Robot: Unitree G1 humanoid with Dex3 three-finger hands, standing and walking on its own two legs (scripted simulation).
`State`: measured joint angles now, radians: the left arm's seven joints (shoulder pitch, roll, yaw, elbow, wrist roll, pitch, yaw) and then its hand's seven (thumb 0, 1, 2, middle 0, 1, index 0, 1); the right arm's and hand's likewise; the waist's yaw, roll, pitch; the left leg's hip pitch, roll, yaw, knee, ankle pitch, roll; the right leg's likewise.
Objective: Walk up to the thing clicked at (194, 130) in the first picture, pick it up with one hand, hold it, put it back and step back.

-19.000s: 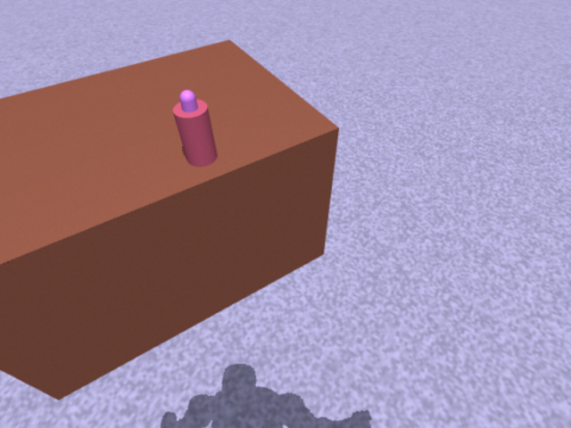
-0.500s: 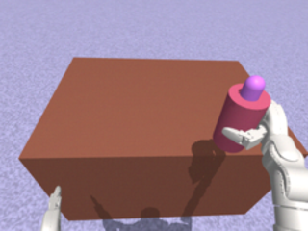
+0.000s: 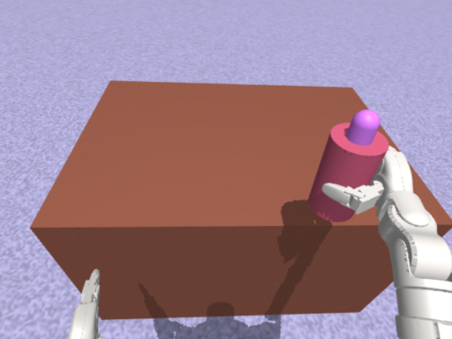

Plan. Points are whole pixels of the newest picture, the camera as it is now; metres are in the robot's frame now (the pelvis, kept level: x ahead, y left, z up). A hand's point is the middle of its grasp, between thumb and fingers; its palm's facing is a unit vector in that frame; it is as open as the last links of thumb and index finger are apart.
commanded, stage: crouch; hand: right
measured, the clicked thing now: (347, 164) +0.35 -0.16 +0.18
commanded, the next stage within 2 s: lower in 1.08 s
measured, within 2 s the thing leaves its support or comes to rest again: rests again in 1.82 s
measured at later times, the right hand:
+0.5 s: hand (328, 178) +0.42 -0.18 +0.08, palm faces +0.16 +0.99 -0.05, open 11.1 cm
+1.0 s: hand (318, 169) +0.47 -0.18 +0.05, palm faces +0.15 +0.99 -0.02, open 11.1 cm
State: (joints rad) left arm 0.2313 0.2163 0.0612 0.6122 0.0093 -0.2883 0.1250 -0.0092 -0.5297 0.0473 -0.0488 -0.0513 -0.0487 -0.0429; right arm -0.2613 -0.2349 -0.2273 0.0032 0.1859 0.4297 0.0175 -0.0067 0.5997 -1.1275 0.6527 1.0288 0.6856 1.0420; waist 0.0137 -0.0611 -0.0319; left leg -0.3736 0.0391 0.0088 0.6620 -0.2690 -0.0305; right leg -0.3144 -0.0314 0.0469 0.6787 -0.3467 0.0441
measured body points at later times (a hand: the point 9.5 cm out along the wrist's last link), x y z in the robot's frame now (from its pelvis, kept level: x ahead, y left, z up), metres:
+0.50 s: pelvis -0.01 +0.00 -0.01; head +0.02 +0.00 +0.44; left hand +0.14 +0.26 -0.06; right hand +0.40 -0.24 +0.09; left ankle +0.05 +0.14 -0.72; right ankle +0.01 -0.15 -0.72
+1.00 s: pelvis +0.00 -0.01 -0.02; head +0.07 -0.02 +0.42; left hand +0.14 +0.27 -0.06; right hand +0.46 -0.24 +0.05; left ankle +0.05 +0.14 -0.72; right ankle +0.01 -0.15 -0.72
